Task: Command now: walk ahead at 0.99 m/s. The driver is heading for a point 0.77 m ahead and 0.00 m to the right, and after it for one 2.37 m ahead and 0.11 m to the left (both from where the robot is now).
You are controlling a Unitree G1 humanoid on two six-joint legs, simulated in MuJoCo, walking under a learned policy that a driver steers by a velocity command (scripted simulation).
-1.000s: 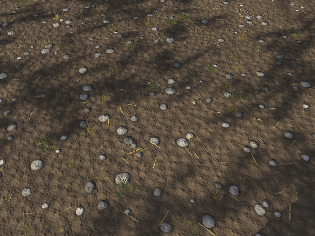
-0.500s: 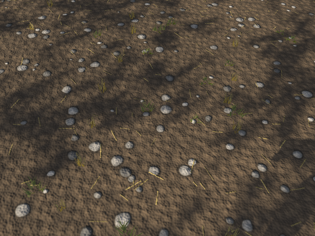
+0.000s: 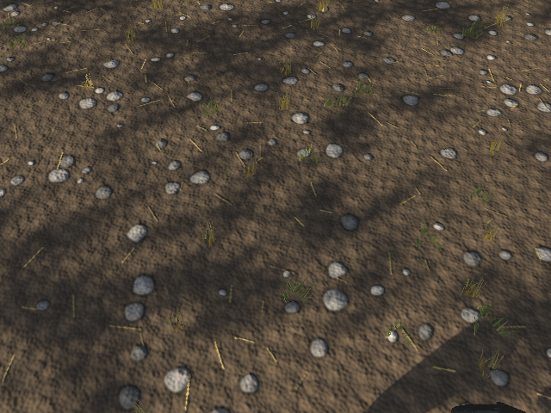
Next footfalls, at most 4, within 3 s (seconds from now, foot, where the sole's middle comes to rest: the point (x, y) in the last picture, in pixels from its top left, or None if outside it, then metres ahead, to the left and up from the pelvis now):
0.14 left None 0.37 0.09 -0.77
0.60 right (334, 293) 0.82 -0.07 -0.77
1.06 left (285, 171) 1.28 0.09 -0.77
1.52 right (335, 89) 1.73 -0.08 -0.77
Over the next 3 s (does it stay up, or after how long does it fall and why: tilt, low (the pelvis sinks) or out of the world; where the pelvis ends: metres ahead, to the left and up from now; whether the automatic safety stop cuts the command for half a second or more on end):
stays up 2.50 0.11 0.01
